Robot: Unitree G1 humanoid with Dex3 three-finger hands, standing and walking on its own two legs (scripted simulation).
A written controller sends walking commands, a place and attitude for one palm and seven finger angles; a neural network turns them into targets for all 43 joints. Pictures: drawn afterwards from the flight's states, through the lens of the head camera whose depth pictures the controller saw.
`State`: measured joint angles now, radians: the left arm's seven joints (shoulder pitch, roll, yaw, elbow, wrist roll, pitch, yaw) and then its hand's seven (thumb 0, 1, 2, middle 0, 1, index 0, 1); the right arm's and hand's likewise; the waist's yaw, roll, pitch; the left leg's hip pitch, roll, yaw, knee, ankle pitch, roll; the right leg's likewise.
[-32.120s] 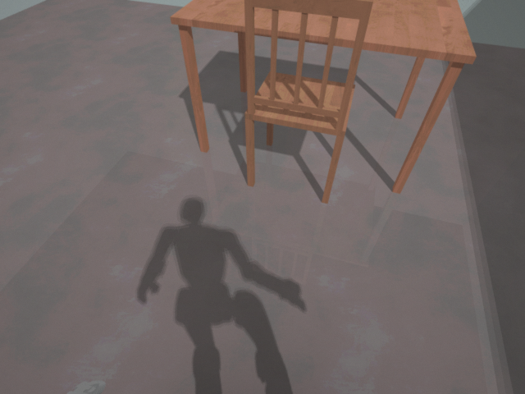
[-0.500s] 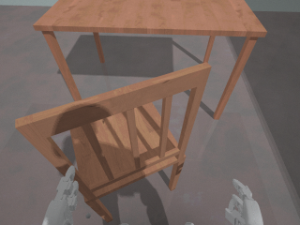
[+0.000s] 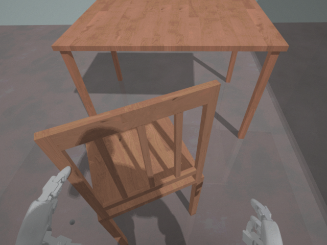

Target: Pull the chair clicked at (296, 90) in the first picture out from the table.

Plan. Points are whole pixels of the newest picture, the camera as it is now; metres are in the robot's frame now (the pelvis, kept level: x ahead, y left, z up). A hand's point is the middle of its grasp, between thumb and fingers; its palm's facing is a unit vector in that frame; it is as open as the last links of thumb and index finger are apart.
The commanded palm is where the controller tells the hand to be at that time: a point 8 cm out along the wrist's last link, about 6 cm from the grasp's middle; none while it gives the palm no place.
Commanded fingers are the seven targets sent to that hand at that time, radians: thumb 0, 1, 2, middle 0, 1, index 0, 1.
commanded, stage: draw the hand back to the body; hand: left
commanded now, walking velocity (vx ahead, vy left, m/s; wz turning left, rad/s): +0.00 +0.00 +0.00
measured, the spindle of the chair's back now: (147, 160) +0.36 +0.09 -0.03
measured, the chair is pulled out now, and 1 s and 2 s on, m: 0.51 0.49 0.49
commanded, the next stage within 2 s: step back with the hand held close in 0.92 s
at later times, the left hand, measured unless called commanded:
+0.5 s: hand (34, 186) +0.19 +0.26 +0.14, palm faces +0.42 -0.77 -0.49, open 8.6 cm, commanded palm +0.16 +0.29 +0.21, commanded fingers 0.00 0.86 0.88 -0.19 -0.29 -0.19 -0.29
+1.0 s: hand (29, 153) +0.23 +0.26 +0.19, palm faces +0.44 -0.78 -0.45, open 7.4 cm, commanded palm +0.18 +0.30 +0.21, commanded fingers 0.00 0.90 0.90 -0.20 -0.30 -0.20 -0.30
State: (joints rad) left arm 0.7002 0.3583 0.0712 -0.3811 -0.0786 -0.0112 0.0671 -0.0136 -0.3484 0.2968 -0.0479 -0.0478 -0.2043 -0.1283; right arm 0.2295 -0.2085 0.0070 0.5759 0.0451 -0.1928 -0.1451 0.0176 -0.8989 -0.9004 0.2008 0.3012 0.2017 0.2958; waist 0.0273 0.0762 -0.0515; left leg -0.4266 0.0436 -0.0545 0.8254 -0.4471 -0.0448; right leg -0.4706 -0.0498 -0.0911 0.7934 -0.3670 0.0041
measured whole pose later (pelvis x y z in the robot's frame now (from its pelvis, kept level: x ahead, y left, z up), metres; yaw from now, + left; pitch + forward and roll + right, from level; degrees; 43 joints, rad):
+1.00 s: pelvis +0.03 +0.00 +0.04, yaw -2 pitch -4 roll +0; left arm 0.51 0.34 0.33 -0.41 -0.06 -0.04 0.16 0.01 0.89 0.90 -0.21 -0.30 -0.21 -0.31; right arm 0.19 -0.24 -0.02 0.67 0.03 -0.12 -0.09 0.02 -0.90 -0.90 0.20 0.30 0.20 0.30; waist 0.05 0.09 0.04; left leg -0.05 0.05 0.00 0.42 -0.31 -0.04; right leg -0.13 -0.03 -0.06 0.44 -0.25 0.01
